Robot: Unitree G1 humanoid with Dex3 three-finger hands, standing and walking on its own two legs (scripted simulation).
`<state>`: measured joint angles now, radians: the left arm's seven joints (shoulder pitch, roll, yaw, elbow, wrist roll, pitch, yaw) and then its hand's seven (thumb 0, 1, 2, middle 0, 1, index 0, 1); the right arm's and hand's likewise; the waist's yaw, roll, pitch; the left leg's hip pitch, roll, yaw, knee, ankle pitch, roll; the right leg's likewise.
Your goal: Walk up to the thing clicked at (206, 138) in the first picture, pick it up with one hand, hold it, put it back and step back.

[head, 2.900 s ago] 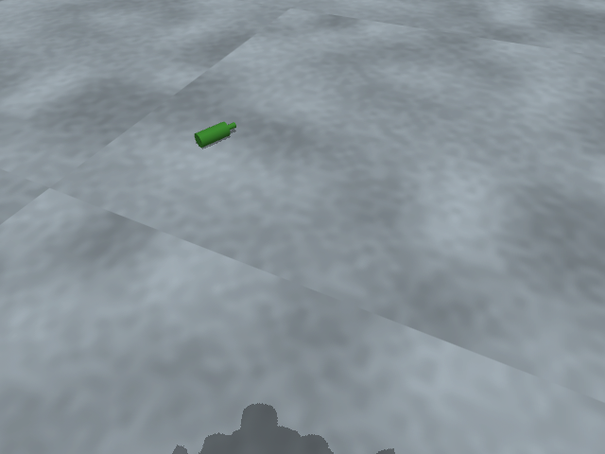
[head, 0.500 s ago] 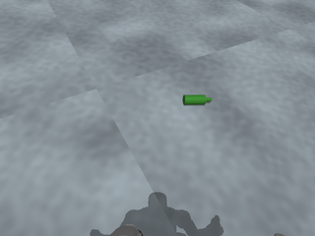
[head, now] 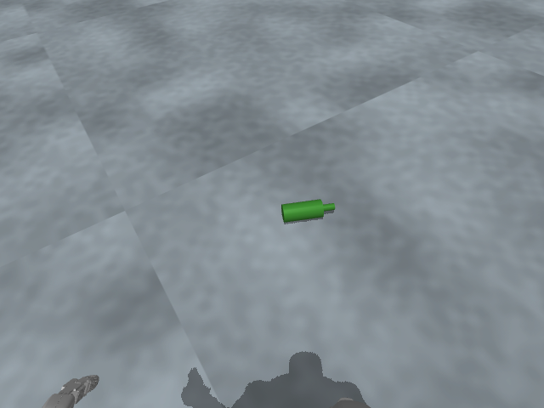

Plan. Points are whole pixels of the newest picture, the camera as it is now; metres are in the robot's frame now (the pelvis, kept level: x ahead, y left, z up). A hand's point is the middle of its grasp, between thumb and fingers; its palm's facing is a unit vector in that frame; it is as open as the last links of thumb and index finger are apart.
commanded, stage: walk up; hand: left
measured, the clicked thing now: (308, 209) +1.06 -0.12 -0.70
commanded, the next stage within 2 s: none
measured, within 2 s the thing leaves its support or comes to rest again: neither
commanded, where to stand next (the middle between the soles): +0.64 -0.38 m, yaw +8 degrees
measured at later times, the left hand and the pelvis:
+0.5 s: hand out of the picture +0.16 +0.16 -0.15, palm faces +0.08 -0.95 -0.29, open 7.4 cm; pelvis +0.18 -0.09 +0.01, yaw +4 degrees
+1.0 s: hand (265, 287) +0.36 +0.04 -0.11, palm faces +0.07 -0.92 -0.40, open 7.4 cm; pelvis +0.33 -0.25 +0.01, yaw +3 degrees
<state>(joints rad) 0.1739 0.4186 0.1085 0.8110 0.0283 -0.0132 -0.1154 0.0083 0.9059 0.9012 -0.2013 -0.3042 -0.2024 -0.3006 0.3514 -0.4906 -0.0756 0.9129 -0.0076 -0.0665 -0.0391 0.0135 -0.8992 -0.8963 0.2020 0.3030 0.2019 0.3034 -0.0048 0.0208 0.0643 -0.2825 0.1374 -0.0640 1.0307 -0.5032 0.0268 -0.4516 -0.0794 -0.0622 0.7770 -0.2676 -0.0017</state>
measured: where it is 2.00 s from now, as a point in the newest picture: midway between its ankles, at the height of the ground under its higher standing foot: (404, 316)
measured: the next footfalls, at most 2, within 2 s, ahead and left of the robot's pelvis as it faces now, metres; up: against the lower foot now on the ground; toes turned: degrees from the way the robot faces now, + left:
left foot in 0.44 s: +0.28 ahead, +0.03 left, +0.00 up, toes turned +9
right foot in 0.82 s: +0.42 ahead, -0.37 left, +0.00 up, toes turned -1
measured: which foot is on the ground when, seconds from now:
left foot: up 0.00-0.42, down 0.44-0.84, up 0.86-1.00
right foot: down 0.00-0.46, up 0.48-0.80, down 0.82-1.00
